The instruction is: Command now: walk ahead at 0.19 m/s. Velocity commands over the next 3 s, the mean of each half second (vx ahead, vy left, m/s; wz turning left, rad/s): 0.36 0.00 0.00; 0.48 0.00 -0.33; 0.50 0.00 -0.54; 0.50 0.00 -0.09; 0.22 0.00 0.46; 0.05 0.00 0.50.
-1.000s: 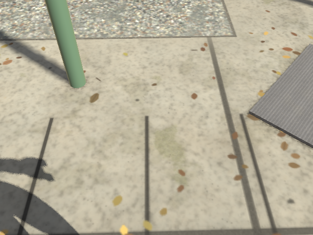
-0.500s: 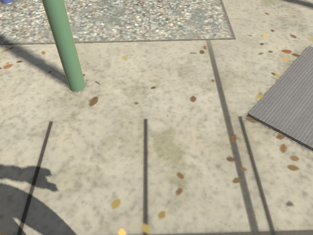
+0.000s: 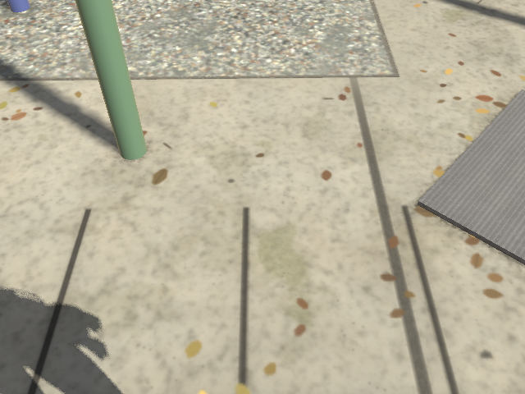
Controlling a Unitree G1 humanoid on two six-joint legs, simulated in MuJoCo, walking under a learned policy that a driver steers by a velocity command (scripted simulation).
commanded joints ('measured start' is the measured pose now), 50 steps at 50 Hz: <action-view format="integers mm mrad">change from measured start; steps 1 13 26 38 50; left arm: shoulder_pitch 69 70 -113 -66 28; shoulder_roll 224 167 104 181 203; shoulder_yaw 54 30 26 50 60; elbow -32 -42 -163 -214 -239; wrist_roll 1 -14 4 -15 0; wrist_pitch -22 -48 -69 -79 -77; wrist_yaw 17 -9 -28 -83 -20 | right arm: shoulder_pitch -156 71 68 59 -105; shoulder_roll -110 -151 -154 -221 -153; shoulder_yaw -19 -40 3 -17 8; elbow -107 26 53 78 -105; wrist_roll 19 35 -7 -18 -33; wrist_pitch -53 -96 -113 -65 -124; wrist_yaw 7 52 73 38 49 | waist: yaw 77 -100 -36 66 -29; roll -152 -62 56 101 -43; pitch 169 -24 69 -79 1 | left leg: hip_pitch -328 279 198 411 -364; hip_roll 32 4 186 229 108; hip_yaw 54 156 11 233 63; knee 251 -98 -468 -72 406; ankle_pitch -124 143 460 1130 176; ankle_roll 36 75 220 137 -15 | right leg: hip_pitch -26 -229 -592 -215 -134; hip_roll -403 -206 -179 0 -188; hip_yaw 542 136 21 -96 299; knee -396 -74 349 69 -325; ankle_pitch -459 27 303 221 334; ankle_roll -216 -62 74 -69 -225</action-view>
